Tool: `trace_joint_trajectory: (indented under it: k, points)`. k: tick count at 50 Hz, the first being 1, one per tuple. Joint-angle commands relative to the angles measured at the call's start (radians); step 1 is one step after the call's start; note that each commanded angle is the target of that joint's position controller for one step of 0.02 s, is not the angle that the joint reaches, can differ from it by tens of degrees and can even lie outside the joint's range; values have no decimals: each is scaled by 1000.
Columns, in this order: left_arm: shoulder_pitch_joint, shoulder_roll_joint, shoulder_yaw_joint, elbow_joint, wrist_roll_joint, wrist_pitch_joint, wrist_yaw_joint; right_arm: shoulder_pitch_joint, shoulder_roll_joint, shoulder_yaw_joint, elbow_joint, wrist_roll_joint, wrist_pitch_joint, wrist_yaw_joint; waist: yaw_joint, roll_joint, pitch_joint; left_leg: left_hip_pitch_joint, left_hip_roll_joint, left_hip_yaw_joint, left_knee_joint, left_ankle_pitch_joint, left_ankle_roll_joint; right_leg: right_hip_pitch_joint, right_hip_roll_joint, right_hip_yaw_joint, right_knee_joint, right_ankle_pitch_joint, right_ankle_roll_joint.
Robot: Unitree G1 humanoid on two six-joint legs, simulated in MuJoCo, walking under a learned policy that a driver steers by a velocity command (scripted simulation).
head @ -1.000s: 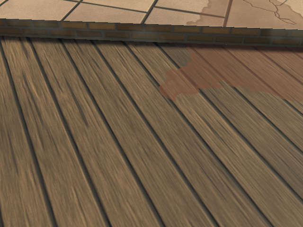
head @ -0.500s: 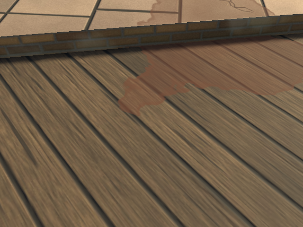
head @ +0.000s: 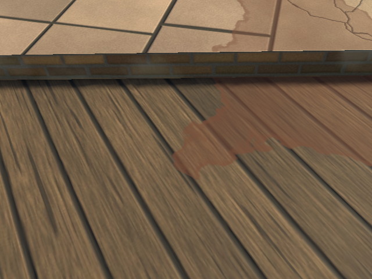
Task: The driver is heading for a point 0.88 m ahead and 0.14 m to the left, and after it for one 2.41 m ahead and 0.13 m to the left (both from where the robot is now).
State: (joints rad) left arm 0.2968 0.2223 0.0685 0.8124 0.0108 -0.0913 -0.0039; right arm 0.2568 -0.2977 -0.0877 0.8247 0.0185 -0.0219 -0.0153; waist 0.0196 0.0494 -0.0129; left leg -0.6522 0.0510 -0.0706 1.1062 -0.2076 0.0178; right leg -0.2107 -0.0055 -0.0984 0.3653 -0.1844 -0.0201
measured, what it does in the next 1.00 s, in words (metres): walks ahead: left foot, then right foot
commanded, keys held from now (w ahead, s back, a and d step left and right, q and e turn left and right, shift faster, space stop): w+q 0.48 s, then w+e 0.52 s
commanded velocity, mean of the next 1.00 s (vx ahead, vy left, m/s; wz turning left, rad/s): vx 0.50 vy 0.00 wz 0.20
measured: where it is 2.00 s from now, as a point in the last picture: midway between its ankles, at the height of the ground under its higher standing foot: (161, 202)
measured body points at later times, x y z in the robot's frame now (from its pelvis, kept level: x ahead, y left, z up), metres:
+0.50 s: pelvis +0.25 +0.10 +0.00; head +0.28 +0.12 +0.45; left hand +0.31 +0.40 -0.11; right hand +0.42 -0.13 -0.12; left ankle +0.25 +0.16 -0.74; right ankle +0.32 -0.07 -0.66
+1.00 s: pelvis +0.56 +0.13 -0.01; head +0.59 +0.13 +0.44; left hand +0.62 +0.41 -0.12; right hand +0.72 -0.12 -0.12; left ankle +0.48 +0.26 -0.66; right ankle +0.62 +0.08 -0.74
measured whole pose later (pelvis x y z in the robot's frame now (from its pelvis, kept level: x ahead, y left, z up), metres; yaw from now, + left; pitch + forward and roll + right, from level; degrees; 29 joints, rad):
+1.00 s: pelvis +0.56 +0.13 -0.01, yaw +10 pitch +1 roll +0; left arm 0.22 0.28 0.06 0.77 -0.01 -0.07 -0.03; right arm 0.22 -0.27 -0.05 0.80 -0.01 -0.11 0.00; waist 0.01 0.01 0.05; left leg -0.46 0.02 -0.06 1.14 -0.34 0.01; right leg -0.30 0.12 0.02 0.42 -0.13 -0.10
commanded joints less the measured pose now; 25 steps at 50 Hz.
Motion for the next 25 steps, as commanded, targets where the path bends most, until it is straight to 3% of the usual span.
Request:
trace_joint_trajectory:
  k: [1, 6, 11, 13, 14, 15, 16, 17, 18, 19, 20, 21, 22, 25]
  points:
    - [-46, 134, 38, -37, -5, -23, 17, -11, 0, -3, -71, -9, 8, 4, -28, -110, 6, -117, 41, -71, -90, 111, -4, 102, -294, 183, -219, 188, -156]
    - [-14, 166, 49, 11, -14, -11, 38, -173, 12, 6, -123, -9, 0, 37, 12, -112, 55, -53, 31, 12, -324, 270, 6, 114, -273, 15, -224, 182, -121]
    - [40, 209, 66, 54, -31, 13, 35, -297, 0, 8, -186, 1, 0, 68, 40, -109, 104, -41, 21, 84, -434, 118, 55, 236, -312, -43, -161, 220, -96]
    - [28, 242, 74, 55, -40, 23, 32, -259, -26, -5, -191, -1, 0, 72, 3, -136, 68, 88, -35, 156, -453, -9, 94, 249, -309, -82, -33, 547, -81]
    - [16, 257, 76, 54, -43, 29, 31, -167, -51, -22, -171, 0, 0, 71, -55, -138, 12, 230, -86, 195, -494, -19, 120, 237, -287, -112, 113, 723, -64]
    - [16, 246, 69, 51, -41, 32, 33, 10, -112, -58, -118, 5, 1, 64, -141, -110, -82, 496, -141, 202, -548, 40, 159, 144, -242, -143, 345, 767, -35]
    - [24, 198, 48, 24, -6, 26, 32, 165, -217, -92, -85, 13, 8, 42, -184, 56, -178, 820, 47, -112, -571, 64, 238, -165, -190, -149, 705, 327, 22]
    - [61, 87, 8, -40, -4, -14, 15, 121, -295, -91, -113, 16, -6, 44, -84, 259, -308, 1064, 270, -723, -782, -196, 436, -540, 26, 36, 1013, -388, 66]
    - [-58, 188, 30, -49, -45, -54, 2, 155, -199, -62, -115, -1, -15, 46, -154, 105, -298, 1054, 274, -711, -858, -207, 388, -646, -14, 187, 1057, -347, 34]
    - [-120, 200, 31, -68, -62, -68, -1, 119, -145, -46, -108, -4, -27, 45, -142, 75, -187, 960, 239, -559, -842, -114, 340, -682, -53, 177, 1009, -262, 4]
    - [-121, 180, 29, -58, -42, -71, 9, 41, -114, -36, -120, -1, -34, 42, -91, -16, -117, 801, 194, -433, -835, 14, 303, -609, -100, 182, 912, -184, -1]
    - [-125, 185, 37, -45, -11, -62, 18, -27, -72, -23, -131, -3, -36, 39, -55, -34, -75, 682, 151, -340, -850, 114, 272, -533, -128, 181, 824, -135, 3]
    - [-111, 184, 40, -52, -10, -51, 18, -55, -72, -19, -144, -11, -40, 33, -25, 8, -64, 599, 141, -323, -870, 184, 282, -467, -136, 188, 790, -106, 15]
    - [-123, 151, 36, -59, -4, -26, 15, -39, -84, -20, -133, -4, -50, 18, -6, -30, -32, 517, 110, -231, -904, 307, 277, -446, -123, 157, 650, -25, 59]
Keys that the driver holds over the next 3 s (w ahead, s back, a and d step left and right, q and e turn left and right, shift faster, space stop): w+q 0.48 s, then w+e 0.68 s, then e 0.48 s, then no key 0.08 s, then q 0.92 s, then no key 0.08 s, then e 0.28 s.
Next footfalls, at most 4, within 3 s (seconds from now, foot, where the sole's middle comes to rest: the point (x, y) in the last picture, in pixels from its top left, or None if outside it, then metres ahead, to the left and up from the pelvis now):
0.30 left None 0.29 0.17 -0.78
0.84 right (183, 239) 0.66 0.09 -0.78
1.32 left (134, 185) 0.91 0.30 -0.78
1.76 right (194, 197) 0.85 0.05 -0.78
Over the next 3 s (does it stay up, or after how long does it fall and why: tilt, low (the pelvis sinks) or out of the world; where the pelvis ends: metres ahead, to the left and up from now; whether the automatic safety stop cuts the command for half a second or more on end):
stays up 0.84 0.16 -0.01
